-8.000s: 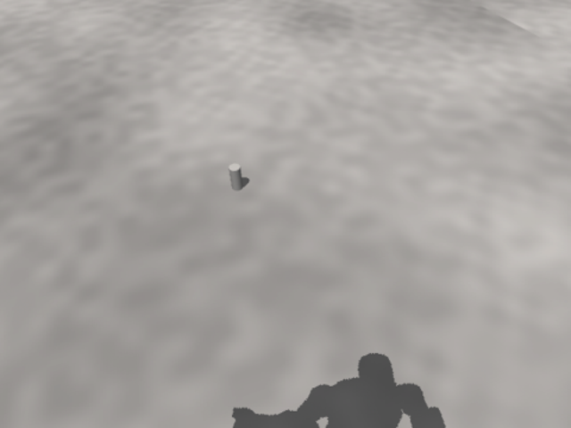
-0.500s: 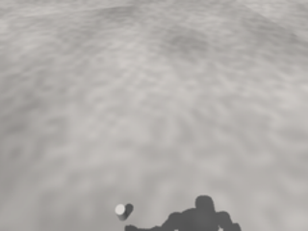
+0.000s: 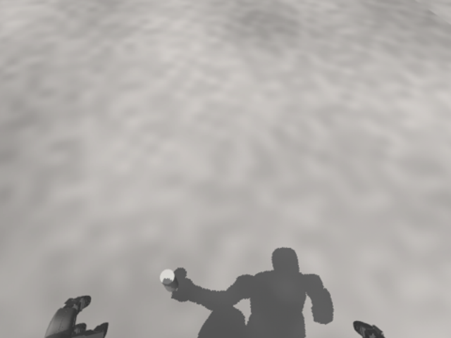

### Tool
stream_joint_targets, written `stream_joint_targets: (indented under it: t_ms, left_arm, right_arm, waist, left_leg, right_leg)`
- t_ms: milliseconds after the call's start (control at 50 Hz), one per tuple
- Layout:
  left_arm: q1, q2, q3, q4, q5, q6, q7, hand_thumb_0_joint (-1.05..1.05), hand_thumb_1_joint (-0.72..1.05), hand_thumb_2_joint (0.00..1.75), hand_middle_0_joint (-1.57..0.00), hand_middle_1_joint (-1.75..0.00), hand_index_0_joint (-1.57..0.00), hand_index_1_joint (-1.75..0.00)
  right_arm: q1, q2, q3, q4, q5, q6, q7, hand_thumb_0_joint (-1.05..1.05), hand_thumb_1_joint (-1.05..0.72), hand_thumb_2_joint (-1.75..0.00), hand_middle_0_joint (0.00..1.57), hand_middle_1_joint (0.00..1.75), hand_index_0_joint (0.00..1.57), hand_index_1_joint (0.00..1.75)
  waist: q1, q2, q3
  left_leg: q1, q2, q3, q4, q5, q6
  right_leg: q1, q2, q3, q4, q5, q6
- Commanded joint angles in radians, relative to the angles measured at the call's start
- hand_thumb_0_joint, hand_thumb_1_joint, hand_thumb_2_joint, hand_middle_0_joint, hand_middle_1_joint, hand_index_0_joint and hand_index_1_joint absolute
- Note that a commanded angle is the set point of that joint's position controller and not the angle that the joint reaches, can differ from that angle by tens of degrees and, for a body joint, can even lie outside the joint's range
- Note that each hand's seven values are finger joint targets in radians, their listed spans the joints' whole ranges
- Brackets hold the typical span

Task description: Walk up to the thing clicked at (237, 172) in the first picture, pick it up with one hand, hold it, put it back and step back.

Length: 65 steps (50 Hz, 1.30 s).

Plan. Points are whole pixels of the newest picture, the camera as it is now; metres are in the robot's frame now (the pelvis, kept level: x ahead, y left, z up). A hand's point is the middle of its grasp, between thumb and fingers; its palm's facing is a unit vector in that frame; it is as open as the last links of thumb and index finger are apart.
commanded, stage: go down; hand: left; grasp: from the side
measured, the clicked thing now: (169, 281) +0.40 +0.21 -0.70
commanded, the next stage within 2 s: none
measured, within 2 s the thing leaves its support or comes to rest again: neither
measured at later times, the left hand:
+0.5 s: hand out of the picture +0.16 +0.27 -0.18, palm faces +0.02 -0.93 -0.38, open 16.0 cm
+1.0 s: hand out of the picture +0.15 +0.29 -0.20, palm faces +0.04 -0.92 -0.38, open 16.5 cm
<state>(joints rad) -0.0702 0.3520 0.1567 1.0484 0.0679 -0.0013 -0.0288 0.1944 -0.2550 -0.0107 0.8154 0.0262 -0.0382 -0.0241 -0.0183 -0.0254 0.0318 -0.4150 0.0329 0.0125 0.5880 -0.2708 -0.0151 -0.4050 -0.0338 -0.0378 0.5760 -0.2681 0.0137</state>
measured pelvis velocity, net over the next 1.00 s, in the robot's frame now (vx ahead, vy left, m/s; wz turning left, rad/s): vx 0.00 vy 0.01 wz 0.00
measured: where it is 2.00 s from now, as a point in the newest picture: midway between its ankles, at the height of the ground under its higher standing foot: outside the picture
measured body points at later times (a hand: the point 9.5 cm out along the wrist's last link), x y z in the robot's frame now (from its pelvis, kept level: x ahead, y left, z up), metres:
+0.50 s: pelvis +0.01 +0.01 -0.05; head +0.09 +0.03 +0.39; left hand +0.16 +0.32 -0.15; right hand +0.17 -0.25 -0.14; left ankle +0.01 +0.13 -0.73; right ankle +0.01 -0.13 -0.73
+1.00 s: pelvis +0.00 +0.01 -0.09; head +0.10 +0.03 +0.35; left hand +0.15 +0.33 -0.17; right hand +0.17 -0.24 -0.17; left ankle +0.01 +0.13 -0.73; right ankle +0.01 -0.13 -0.73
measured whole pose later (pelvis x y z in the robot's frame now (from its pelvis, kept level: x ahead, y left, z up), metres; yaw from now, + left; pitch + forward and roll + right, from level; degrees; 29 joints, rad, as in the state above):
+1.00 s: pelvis +0.00 +0.01 -0.09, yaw +0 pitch +18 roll -3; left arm 0.33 0.36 0.25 0.32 0.05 0.24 -0.06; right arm 0.22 -0.23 -0.01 0.54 0.00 -0.17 -0.07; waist -0.04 0.01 -0.13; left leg -0.98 0.05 -0.04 1.21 -0.56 -0.01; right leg -0.93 -0.03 -0.06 1.15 -0.53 0.02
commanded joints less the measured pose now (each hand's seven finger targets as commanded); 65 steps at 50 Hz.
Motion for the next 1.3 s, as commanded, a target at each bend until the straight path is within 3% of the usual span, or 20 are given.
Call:
stream_joint_targets:
  t_ms: [0, 20, 40, 120, 220, 240, 300, 360, 440, 460, 540, 640, 840, 940, 980, 1060, 1140, 1180, 1240, 1280]
  left_arm:
    - [0.145, 0.167, 0.038, -0.114, 0.031, 0.060, 0.007, 0.00, -0.01, 0.58, 0.00, -0.47, -0.02, -0.44]
    - [0.088, 0.159, 0.032, -0.154, 0.036, 0.081, 0.011, 0.00, -0.04, 0.66, 0.00, -0.55, -0.03, -0.52]
    - [0.067, 0.193, 0.050, -0.185, 0.043, 0.099, 0.015, 0.00, -0.12, 0.74, -0.08, -0.63, -0.11, -0.60]
    - [0.108, 0.161, 0.048, -0.274, 0.035, 0.145, 0.023, 0.00, -0.36, 0.43, 0.00, -0.39, -0.01, -0.39]
    - [0.099, 0.187, 0.084, -0.466, 0.023, 0.145, 0.034, 0.00, -0.47, 0.53, -0.02, -0.53, -0.02, -0.52]
    - [0.112, 0.182, 0.081, -0.508, 0.024, 0.145, 0.035, 0.00, -0.41, 0.61, -0.10, -0.61, -0.10, -0.60]
    - [0.167, 0.203, 0.098, -0.564, 0.028, 0.162, 0.027, 0.00, -0.47, 0.39, -0.01, -0.39, -0.01, -0.38]
    - [0.229, 0.199, 0.102, -0.626, 0.024, 0.192, 0.020, 0.00, -0.49, 0.34, -0.01, -0.32, -0.01, -0.33]
    - [0.293, 0.196, 0.110, -0.690, 0.019, 0.228, 0.010, 0.00, -0.50, 0.51, -0.11, -0.51, -0.11, -0.51]
    - [0.319, 0.162, 0.077, -0.693, 0.018, 0.239, 0.002, 0.00, -0.50, 0.51, -0.03, -0.53, -0.04, -0.52]
    - [0.340, 0.169, 0.097, -0.745, 0.011, 0.261, -0.003, 0.00, -0.52, 0.20, -0.02, -0.21, -0.01, -0.20]
    - [0.388, 0.183, 0.128, -0.799, 0.002, 0.261, -0.005, 0.00, -0.51, 0.32, -0.05, -0.32, -0.05, -0.32]
    - [0.463, 0.191, 0.166, -0.842, -0.011, 0.227, -0.014, 0.00, -0.45, 0.27, -0.06, -0.25, -0.06, -0.25]
    - [0.483, 0.198, 0.189, -0.833, -0.021, 0.202, -0.021, 0.00, -0.43, 0.31, -0.07, -0.32, -0.07, -0.31]
    - [0.387, 0.201, 0.173, -0.860, -0.021, 0.176, -0.029, 0.00, -0.42, 0.30, -0.07, -0.29, -0.07, -0.29]
    - [0.145, 0.269, 0.223, -0.738, -0.020, 0.068, -0.040, 0.00, -0.47, 0.27, -0.07, -0.28, -0.07, -0.27]
    - [0.045, 0.343, 0.266, -0.664, -0.036, -0.085, -0.107, 0.00, -0.57, 0.30, -0.07, -0.34, -0.08, -0.33]
    - [0.007, 0.387, 0.287, -0.680, -0.038, -0.144, -0.140, 0.00, -0.45, 0.18, -0.06, -0.19, -0.05, -0.19]
    - [-0.031, 0.393, 0.317, -0.515, -0.057, -0.194, -0.180, 0.00, -0.42, 0.17, -0.06, -0.18, -0.05, -0.17]
    - [-0.059, 0.453, 0.386, -0.475, -0.074, -0.229, -0.193, 0.00, -0.42, 0.17, -0.05, -0.17, -0.05, -0.17]
  right_arm:
    - [0.035, -0.164, -0.068, -0.165, 0.002, -0.033, -0.015, 0.00, -0.93, -0.90, 0.20, 0.30, 0.20, 0.30]
    - [0.023, -0.170, -0.069, -0.191, 0.003, -0.038, -0.014, 0.00, -0.94, -0.90, 0.20, 0.30, 0.20, 0.30]
    - [0.001, -0.169, -0.070, -0.206, 0.005, -0.041, -0.012, 0.00, -1.00, -0.93, 0.20, 0.30, 0.20, 0.30]
    - [0.017, -0.156, -0.069, -0.255, 0.007, -0.064, -0.009, 0.00, -0.84, -0.88, 0.20, 0.30, 0.20, 0.30]
    - [0.045, -0.152, -0.075, -0.286, -0.001, -0.108, -0.021, 0.00, -0.84, -0.88, 0.20, 0.30, 0.20, 0.30]
    - [0.047, -0.147, -0.075, -0.290, -0.003, -0.117, -0.026, 0.00, -0.92, -0.92, 0.20, 0.30, 0.20, 0.30]
    - [0.045, -0.146, -0.074, -0.300, -0.006, -0.136, -0.038, 0.00, -0.81, -0.88, 0.20, 0.30, 0.20, 0.30]
    - [0.043, -0.142, -0.070, -0.317, -0.009, -0.143, -0.052, 0.00, -0.81, -0.88, 0.20, 0.30, 0.20, 0.30]
    - [0.033, -0.142, -0.066, -0.330, -0.014, -0.156, -0.062, 0.00, -0.92, -0.94, 0.20, 0.30, 0.20, 0.30]
    - [0.036, -0.137, -0.063, -0.333, -0.014, -0.157, -0.064, 0.00, -0.85, -0.88, 0.20, 0.30, 0.20, 0.30]
    - [0.033, -0.128, -0.061, -0.361, -0.019, -0.168, -0.073, 0.00, -0.80, -0.87, 0.20, 0.30, 0.20, 0.30]
    - [0.034, -0.127, -0.064, -0.378, -0.021, -0.178, -0.075, 0.00, -0.84, -0.88, 0.20, 0.30, 0.20, 0.30]
    - [0.039, -0.125, -0.069, -0.406, -0.027, -0.185, -0.070, 0.00, -0.87, -0.89, 0.20, 0.30, 0.20, 0.30]
    - [0.027, -0.128, -0.069, -0.407, -0.029, -0.189, -0.063, 0.00, -0.90, -0.89, 0.20, 0.30, 0.20, 0.30]
    - [0.014, -0.128, -0.066, -0.409, -0.030, -0.194, -0.059, 0.00, -0.91, -0.90, 0.20, 0.30, 0.20, 0.30]
    - [0.000, -0.139, -0.064, -0.376, -0.035, -0.220, -0.058, 0.00, -0.92, -0.90, 0.20, 0.30, 0.20, 0.30]
    - [0.000, -0.164, -0.075, -0.347, -0.039, -0.245, -0.053, 0.00, -0.93, -0.90, 0.20, 0.30, 0.20, 0.30]
    - [0.007, -0.178, -0.082, -0.333, -0.040, -0.244, -0.050, 0.00, -0.92, -0.90, 0.20, 0.30, 0.20, 0.30]
    - [0.001, -0.196, -0.073, -0.318, -0.039, -0.227, -0.042, 0.00, -0.90, -0.90, 0.20, 0.30, 0.20, 0.30]
    - [0.007, -0.205, -0.070, -0.310, -0.034, -0.211, -0.037, 0.00, -0.89, -0.89, 0.20, 0.30, 0.20, 0.30]
  waist:
    - [0.044, 0.099, -0.250]
    - [0.026, 0.070, -0.235]
    - [0.033, 0.072, -0.223]
    - [0.015, 0.044, -0.218]
    - [-0.005, 0.062, -0.300]
    - [-0.008, 0.083, -0.318]
    - [-0.009, 0.088, -0.332]
    - [-0.010, 0.095, -0.352]
    - [-0.009, 0.117, -0.342]
    - [-0.021, 0.111, -0.335]
    - [-0.022, 0.094, -0.335]
    - [-0.014, 0.109, -0.385]
    - [-0.013, 0.122, -0.441]
    - [-0.012, 0.109, -0.412]
    - [-0.025, 0.125, -0.388]
    - [-0.050, 0.098, -0.316]
    - [-0.040, 0.113, -0.439]
    - [-0.021, 0.159, -0.530]
    - [-0.011, 0.163, -0.542]
    - [0.022, 0.160, -0.604]
  left_leg:
    - [0.037, -0.055, 0.017, -0.025, 0.176, 0.006]
    - [0.016, -0.044, 0.010, -0.013, 0.149, 0.008]
    - [-0.017, -0.041, 0.005, 0.006, 0.132, 0.008]
    - [-0.082, -0.032, -0.002, 0.061, 0.053, 0.014]
    - [-0.118, -0.024, -0.007, 0.159, 0.052, 0.017]
    - [-0.113, -0.023, -0.005, 0.174, 0.056, 0.016]
    - [-0.141, -0.022, -0.010, 0.215, 0.059, 0.019]
    - [-0.156, -0.024, -0.009, 0.249, 0.071, 0.020]
    - [-0.183, -0.014, -0.028, 0.270, 0.091, 0.013]
    - [-0.187, -0.012, -0.028, 0.279, 0.108, 0.011]
    - [-0.236, -0.016, -0.026, 0.327, 0.089, 0.019]
    - [-0.254, -0.011, -0.035, 0.372, 0.148, 0.016]
    - [-0.303, -0.010, -0.044, 0.444, 0.191, 0.019]
    - [-0.373, -0.012, -0.048, 0.461, 0.103, 0.019]
    - [-0.409, -0.009, -0.055, 0.469, 0.036, 0.018]
    - [-0.574, -0.011, -0.045, 0.563, -0.164, 0.032]
    - [-0.652, -0.016, -0.041, 0.662, -0.256, 0.038]
    - [-0.649, -0.014, -0.046, 0.692, -0.221, 0.030]
    - [-0.717, -0.012, -0.071, 0.749, -0.232, 0.024]
    - [-0.761, -0.016, -0.073, 0.792, -0.216, 0.025]
  right_leg:
    - [0.085, 0.033, 0.000, -0.028, 0.151, -0.039]
    - [0.054, 0.040, -0.004, -0.017, 0.123, -0.038]
    - [0.029, 0.041, -0.009, 0.000, 0.098, -0.038]
    - [-0.056, 0.045, -0.015, 0.058, 0.017, -0.037]
    - [-0.135, 0.044, -0.009, 0.159, 0.021, -0.031]
    - [-0.149, 0.042, -0.004, 0.175, 0.028, -0.031]
    - [-0.170, 0.039, 0.001, 0.209, 0.033, -0.030]
    - [-0.182, 0.037, 0.004, 0.231, 0.049, -0.028]
    - [-0.225, 0.041, -0.009, 0.273, 0.042, -0.033]
    - [-0.235, 0.042, -0.010, 0.284, 0.052, -0.033]
    - [-0.263, 0.040, -0.010, 0.304, 0.054, -0.027]
    - [-0.281, 0.043, -0.015, 0.361, 0.085, -0.031]
    - [-0.339, 0.043, -0.014, 0.434, 0.114, -0.034]
    - [-0.379, 0.043, -0.016, 0.459, 0.042, -0.036]
    - [-0.441, 0.042, -0.014, 0.478, -0.017, -0.037]
    - [-0.600, 0.036, 0.001, 0.547, -0.169, -0.032]
    - [-0.700, 0.030, 0.026, 0.652, -0.246, -0.033]
    - [-0.726, 0.024, 0.040, 0.699, -0.219, -0.037]
    - [-0.846, 0.026, 0.020, 0.794, -0.232, -0.042]
    - [-0.860, 0.025, 0.019, 0.834, -0.227, -0.045]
